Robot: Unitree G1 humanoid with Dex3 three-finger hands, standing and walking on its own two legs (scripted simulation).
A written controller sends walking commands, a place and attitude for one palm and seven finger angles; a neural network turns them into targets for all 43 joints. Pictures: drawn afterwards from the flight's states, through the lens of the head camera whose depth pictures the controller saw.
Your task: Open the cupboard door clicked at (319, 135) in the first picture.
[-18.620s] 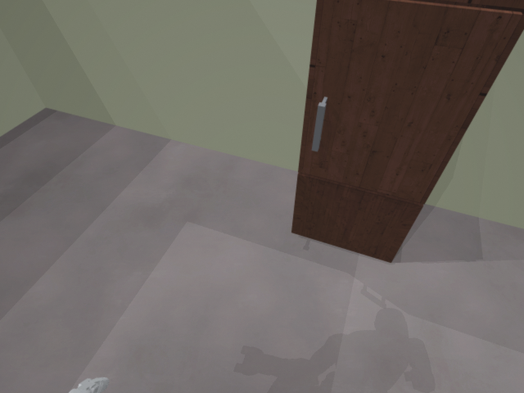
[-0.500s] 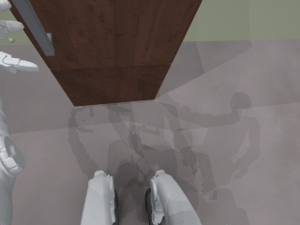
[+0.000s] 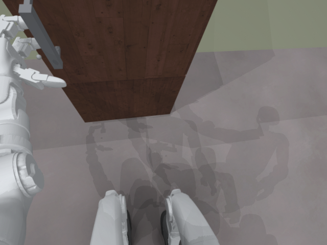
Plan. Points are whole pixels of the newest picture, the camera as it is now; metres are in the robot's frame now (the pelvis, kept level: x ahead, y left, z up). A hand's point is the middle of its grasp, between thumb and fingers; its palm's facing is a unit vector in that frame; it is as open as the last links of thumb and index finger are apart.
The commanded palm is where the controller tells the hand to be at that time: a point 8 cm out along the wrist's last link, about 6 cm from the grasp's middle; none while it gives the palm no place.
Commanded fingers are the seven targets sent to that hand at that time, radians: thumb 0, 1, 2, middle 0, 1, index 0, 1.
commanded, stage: slide the fingers in behind the handle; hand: left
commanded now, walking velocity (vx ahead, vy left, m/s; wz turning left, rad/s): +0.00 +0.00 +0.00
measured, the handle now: (45, 34) +0.59 +0.23 +0.05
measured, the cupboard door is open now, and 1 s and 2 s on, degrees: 0 0 2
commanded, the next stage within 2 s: close the thumb around the handle in 0.90 s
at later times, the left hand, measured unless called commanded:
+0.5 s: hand (54, 53) +0.54 +0.21 +0.04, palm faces +0.11 -0.99 -0.02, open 13.9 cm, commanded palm +0.52 +0.23 +0.04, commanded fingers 0.00 -0.50 0.30 -0.30 -1.20 -0.30 -1.20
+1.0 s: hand (56, 54) +0.53 +0.20 +0.05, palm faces +0.10 -0.99 -0.02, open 14.0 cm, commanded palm +0.51 +0.23 +0.04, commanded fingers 0.00 -0.44 0.32 -0.30 -1.21 -0.30 -1.21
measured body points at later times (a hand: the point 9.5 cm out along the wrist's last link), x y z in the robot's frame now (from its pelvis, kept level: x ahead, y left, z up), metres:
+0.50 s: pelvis +0.00 -0.01 +0.00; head +0.19 +0.02 +0.40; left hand +0.53 +0.26 +0.04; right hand +0.01 -0.27 -0.12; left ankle +0.05 +0.10 -0.59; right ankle +0.02 -0.11 -0.59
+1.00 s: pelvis +0.00 -0.01 +0.00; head +0.18 +0.02 +0.41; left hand +0.52 +0.25 +0.05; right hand +0.02 -0.27 -0.11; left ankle +0.05 +0.10 -0.59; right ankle +0.02 -0.11 -0.59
